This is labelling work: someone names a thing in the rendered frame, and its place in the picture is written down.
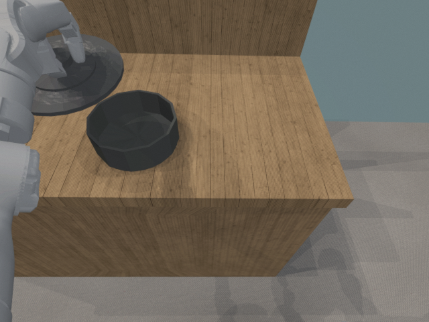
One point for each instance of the pot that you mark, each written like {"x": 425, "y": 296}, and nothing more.
{"x": 133, "y": 130}

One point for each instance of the left robot forearm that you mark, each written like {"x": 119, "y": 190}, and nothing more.
{"x": 22, "y": 27}

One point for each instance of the lid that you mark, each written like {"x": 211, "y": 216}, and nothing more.
{"x": 86, "y": 83}

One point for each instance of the left robot upper arm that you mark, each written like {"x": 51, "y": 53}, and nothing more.
{"x": 19, "y": 192}

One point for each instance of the left robot hand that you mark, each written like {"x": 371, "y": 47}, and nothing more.
{"x": 57, "y": 17}

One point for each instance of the knob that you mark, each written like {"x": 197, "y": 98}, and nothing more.
{"x": 63, "y": 56}

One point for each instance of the table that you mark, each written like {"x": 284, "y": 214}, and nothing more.
{"x": 254, "y": 171}

